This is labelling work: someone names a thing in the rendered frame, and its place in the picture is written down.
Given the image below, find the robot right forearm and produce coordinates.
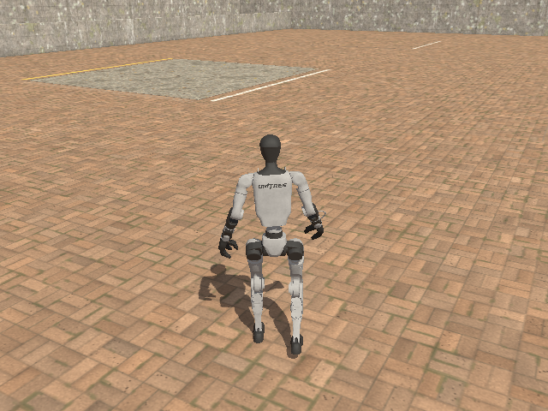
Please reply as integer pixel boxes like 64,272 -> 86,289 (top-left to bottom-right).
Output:
307,203 -> 322,229

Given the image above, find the robot right hand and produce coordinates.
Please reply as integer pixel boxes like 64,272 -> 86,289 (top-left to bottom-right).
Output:
304,225 -> 324,240

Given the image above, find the left robot upper arm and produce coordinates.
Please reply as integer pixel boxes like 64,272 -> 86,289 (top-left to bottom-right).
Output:
230,173 -> 254,220

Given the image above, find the robot left forearm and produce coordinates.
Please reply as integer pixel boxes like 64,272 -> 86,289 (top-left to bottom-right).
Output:
221,207 -> 238,241

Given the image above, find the robot left hand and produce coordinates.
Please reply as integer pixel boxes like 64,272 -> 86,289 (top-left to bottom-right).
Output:
218,238 -> 238,259

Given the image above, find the right robot upper arm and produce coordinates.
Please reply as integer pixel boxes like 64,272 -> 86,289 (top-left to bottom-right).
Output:
289,171 -> 316,217

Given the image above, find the robot right foot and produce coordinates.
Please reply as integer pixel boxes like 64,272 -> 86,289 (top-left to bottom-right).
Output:
290,334 -> 303,354

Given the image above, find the robot right shin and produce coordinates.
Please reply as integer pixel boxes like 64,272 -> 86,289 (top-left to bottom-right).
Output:
290,282 -> 303,343

